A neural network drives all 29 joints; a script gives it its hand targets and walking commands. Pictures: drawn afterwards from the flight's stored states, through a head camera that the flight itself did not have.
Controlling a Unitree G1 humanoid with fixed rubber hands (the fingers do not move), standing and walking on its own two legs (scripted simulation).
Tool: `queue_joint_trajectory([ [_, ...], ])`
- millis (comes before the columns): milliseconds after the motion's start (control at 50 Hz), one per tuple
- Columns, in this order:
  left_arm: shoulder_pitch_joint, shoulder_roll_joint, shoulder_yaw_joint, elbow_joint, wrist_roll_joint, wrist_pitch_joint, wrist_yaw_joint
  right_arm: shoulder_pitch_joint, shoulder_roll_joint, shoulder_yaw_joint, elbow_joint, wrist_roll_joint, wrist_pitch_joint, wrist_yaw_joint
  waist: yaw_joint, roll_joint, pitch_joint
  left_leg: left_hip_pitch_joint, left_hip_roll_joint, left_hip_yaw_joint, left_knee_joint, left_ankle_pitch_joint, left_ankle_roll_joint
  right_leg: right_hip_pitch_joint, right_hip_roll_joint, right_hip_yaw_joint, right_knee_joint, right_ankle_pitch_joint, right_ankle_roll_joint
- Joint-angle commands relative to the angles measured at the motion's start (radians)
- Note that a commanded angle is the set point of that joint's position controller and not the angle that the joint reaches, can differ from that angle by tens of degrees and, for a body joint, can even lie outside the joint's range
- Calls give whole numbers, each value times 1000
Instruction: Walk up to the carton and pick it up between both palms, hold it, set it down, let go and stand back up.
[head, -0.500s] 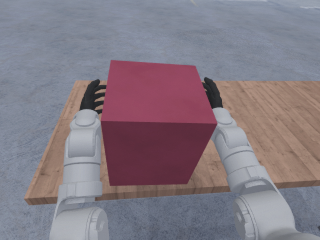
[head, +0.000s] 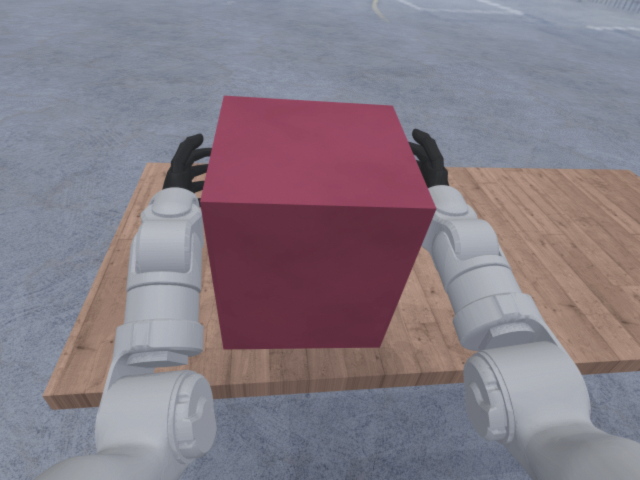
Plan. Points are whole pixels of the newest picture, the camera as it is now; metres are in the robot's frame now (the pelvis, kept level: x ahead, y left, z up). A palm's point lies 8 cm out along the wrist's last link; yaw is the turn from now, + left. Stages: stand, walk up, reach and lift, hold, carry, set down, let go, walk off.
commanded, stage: reach and lift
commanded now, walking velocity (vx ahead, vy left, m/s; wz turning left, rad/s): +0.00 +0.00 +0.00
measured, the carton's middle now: (306, 229) +0.38 +0.01 +0.17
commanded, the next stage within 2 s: hold in 0.76 s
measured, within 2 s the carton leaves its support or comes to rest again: neither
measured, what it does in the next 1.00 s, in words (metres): stands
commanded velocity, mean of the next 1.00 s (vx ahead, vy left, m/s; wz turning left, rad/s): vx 0.00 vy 0.00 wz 0.00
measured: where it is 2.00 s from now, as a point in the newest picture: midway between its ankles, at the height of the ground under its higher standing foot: outside the picture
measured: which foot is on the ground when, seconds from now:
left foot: down 0.00-1.00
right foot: down 0.00-1.00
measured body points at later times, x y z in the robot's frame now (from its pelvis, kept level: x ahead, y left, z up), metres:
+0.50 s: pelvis +0.01 -0.01 +0.00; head -0.07 +0.01 +0.44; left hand +0.38 +0.14 +0.23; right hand +0.38 -0.17 +0.23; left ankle +0.04 +0.13 -0.75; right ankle -0.02 -0.13 -0.75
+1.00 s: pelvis +0.01 +0.00 +0.00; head -0.08 +0.03 +0.44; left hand +0.39 +0.16 +0.24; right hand +0.40 -0.14 +0.27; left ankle +0.04 +0.13 -0.75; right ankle -0.02 -0.13 -0.75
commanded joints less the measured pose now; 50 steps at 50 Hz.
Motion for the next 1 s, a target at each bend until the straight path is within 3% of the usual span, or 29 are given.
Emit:
queue_joint_trajectory([
  [0,-729,-561,-421,-158,-153,-58,-131,-765,631,318,-315,137,-15,77,-5,80,-349,287,-69,8,41,223,-18,-40,79,-40,-56,199,36],
  [120,-634,-595,-484,-279,-147,9,-154,-672,580,363,-436,223,50,29,-69,117,-328,329,-76,-2,89,454,-68,59,101,-48,-30,421,49],
  [140,-644,-590,-514,-377,-159,15,-151,-654,594,386,-487,255,58,24,-65,148,-390,373,-74,-8,109,525,-77,75,101,-45,-18,472,51],
  [160,-611,-584,-512,-356,-146,26,-150,-630,578,384,-472,250,69,22,-68,149,-334,353,-75,-9,104,509,-81,53,104,-47,-19,456,48],
  [180,-615,-592,-557,-460,-170,30,-147,-636,591,417,-559,273,71,17,-68,150,-386,364,-73,-12,123,590,-88,52,109,-48,0,534,51],
  [200,-587,-570,-524,-439,-161,39,-149,-627,591,431,-563,277,85,16,-56,118,-348,329,-81,-7,119,561,-74,69,101,-39,-5,536,57],
  [260,-659,-552,-551,-531,-182,51,-146,-610,601,433,-599,274,108,21,-70,129,-368,319,-77,-11,118,511,-76,70,96,-32,7,513,52],
  [300,-658,-508,-492,-496,-148,65,-154,-586,585,403,-538,245,132,25,-55,98,-298,275,-77,-3,92,436,-65,69,90,-31,-5,437,55],
  [320,-625,-512,-501,-496,-163,74,-160,-608,604,437,-613,260,129,27,-45,78,-322,272,-81,5,97,426,-55,78,87,-23,-1,493,60],
  [380,-666,-460,-408,-383,-114,92,-178,-628,583,367,-477,217,156,42,-23,36,-232,227,-73,11,41,247,-21,5,76,-23,-29,278,56],
  [400,-612,-458,-389,-333,-106,104,-188,-640,596,379,-480,209,157,40,-6,22,-201,211,-77,26,36,203,-7,-6,68,-15,-38,262,62],
  [420,-644,-471,-405,-337,-113,99,-194,-695,603,374,-504,210,141,43,-9,47,-243,222,-74,30,35,186,-6,-15,65,-16,-36,258,61],
  [440,-638,-468,-402,-359,-124,100,-195,-728,616,414,-574,225,137,39,5,-6,-311,224,-71,29,43,220,-3,21,76,-21,-28,298,65],
  [460,-690,-470,-395,-330,-129,88,-191,-796,637,414,-579,222,130,40,20,2,-311,203,-77,30,34,170,4,0,69,-11,-34,258,64],
  [520,-809,-489,-403,-247,-161,62,-182,-870,647,367,-515,205,115,47,7,19,-321,197,-71,26,28,88,12,-59,63,-12,-37,164,57],
  [560,-880,-512,-419,-264,-186,36,-162,-915,677,355,-508,206,97,56,15,40,-372,191,-63,18,24,66,14,-100,71,-16,-35,97,51],
  [580,-869,-505,-388,-169,-167,44,-160,-949,676,326,-461,178,100,56,22,19,-317,158,-69,26,8,-26,29,-135,63,-15,-66,-11,49],
  [600,-898,-523,-417,-192,-190,34,-157,-933,668,312,-446,176,99,59,1,37,-357,171,-62,24,6,-44,26,-140,64,-19,-53,-14,47],
  [640,-896,-508,-368,-68,-170,31,-155,-901,625,234,-312,131,110,69,-26,61,-299,146,-61,26,-3,-115,24,-179,61,-14,-66,-116,35],
  [660,-919,-516,-364,-68,-163,26,-157,-913,630,220,-283,127,107,71,-13,60,-306,129,-66,32,-12,-153,29,-181,58,-15,-72,-167,33],
  [700,-867,-487,-322,-5,-143,34,-166,-864,588,185,-201,108,123,79,-13,50,-264,143,-59,31,-12,-126,36,-191,59,-10,-75,-149,30],
  [740,-848,-471,-279,31,-116,33,-173,-825,555,156,-127,110,126,83,-20,89,-274,127,-67,28,-14,-113,22,-140,62,-9,-75,-118,26],
  [780,-891,-497,-332,-109,-139,31,-165,-780,557,200,-140,160,134,80,-30,127,-362,171,-66,18,11,5,-7,-74,75,-10,-40,34,23],
  [800,-892,-500,-340,-80,-157,30,-167,-810,551,206,-155,175,130,73,-32,124,-343,151,-70,14,15,23,-12,-64,73,-7,-50,40,28],
  [840,-907,-509,-371,-145,-178,34,-163,-831,559,250,-214,214,132,65,-28,138,-389,180,-69,5,27,89,-21,-40,73,-3,-40,132,32],
  [900,-870,-545,-421,-229,-204,51,-150,-883,601,345,-398,285,129,41,-16,130,-459,224,-79,-3,80,271,-29,22,86,-14,-24,292,47],
  [920,-861,-553,-428,-234,-205,57,-145,-848,600,349,-381,294,144,34,-34,149,-436,224,-80,-3,81,296,-46,40,92,-16,-23,312,42],
  [940,-861,-582,-492,-338,-240,58,-136,-834,607,368,-465,313,145,28,-53,147,-475,255,-72,-18,97,364,-63,57,104,-24,-4,384,42],
  [980,-811,-578,-473,-334,-222,85,-138,-802,599,389,-505,345,166,20,-40,134,-430,248,-77,-19,99,391,-57,58,107,-18,-19,389,46],
])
